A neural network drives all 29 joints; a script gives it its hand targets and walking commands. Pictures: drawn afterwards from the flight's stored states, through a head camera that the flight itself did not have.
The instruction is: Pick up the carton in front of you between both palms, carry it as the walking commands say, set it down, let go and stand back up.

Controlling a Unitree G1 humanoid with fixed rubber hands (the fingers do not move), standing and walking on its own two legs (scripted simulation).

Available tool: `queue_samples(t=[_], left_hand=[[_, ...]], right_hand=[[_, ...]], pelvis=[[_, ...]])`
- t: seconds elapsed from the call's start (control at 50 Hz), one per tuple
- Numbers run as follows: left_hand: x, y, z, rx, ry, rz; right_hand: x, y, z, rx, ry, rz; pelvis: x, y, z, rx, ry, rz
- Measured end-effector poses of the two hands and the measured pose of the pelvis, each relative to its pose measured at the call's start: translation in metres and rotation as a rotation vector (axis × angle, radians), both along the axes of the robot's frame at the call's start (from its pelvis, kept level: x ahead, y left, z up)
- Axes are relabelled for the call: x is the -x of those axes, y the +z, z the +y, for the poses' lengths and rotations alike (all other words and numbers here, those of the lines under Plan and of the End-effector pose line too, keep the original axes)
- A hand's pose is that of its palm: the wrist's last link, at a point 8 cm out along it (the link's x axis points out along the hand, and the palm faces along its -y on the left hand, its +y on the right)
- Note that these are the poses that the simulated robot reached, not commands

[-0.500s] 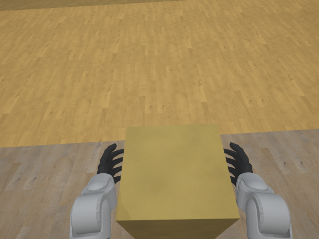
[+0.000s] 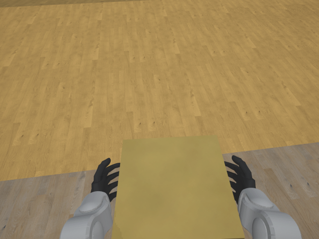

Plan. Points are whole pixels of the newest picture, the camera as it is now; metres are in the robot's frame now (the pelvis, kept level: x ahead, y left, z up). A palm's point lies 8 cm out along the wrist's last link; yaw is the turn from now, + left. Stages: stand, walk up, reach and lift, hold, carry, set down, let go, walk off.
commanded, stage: carry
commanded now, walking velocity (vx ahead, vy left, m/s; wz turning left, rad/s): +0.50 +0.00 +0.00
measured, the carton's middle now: (172, 201) +0.24 -0.01 +0.02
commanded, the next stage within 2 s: none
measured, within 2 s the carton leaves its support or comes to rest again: neither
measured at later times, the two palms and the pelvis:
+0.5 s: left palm (118, 107) +0.54 +0.13 +0.08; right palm (205, 98) +0.57 -0.17 +0.07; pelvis +0.34 -0.04 +0.00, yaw +5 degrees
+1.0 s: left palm (110, 44) +0.97 +0.20 +0.11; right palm (174, 41) +0.96 -0.11 +0.12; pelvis +0.67 +0.04 -0.01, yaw +1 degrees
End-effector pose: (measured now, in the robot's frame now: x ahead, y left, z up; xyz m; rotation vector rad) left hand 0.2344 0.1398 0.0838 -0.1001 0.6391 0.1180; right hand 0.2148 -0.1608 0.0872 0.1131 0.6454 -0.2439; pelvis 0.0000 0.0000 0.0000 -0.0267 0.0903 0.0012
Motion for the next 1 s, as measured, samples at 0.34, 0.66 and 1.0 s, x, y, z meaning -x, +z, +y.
queue_samples(t=[0.34, 0.66, 1.0], left_hand=[[-0.215, -0.039, -0.009, -0.025, 0.142, 0.074], [-0.432, 0.008, 0.004, -0.026, 0.109, -0.061], [-0.738, 0.031, 0.058, 0.026, 0.109, -0.120]], right_hand=[[-0.260, -0.046, -0.008, -0.020, 0.158, 0.073], [-0.467, -0.001, 0.004, -0.024, 0.128, -0.065], [-0.750, 0.035, 0.053, 0.003, 0.031, -0.130]], pelvis=[[-0.239, -0.026, -0.041, -0.004, 0.085, -0.026], [-0.455, -0.007, -0.018, -0.044, 0.058, -0.026], [-0.669, -0.006, 0.041, -0.009, 0.024, -0.014]])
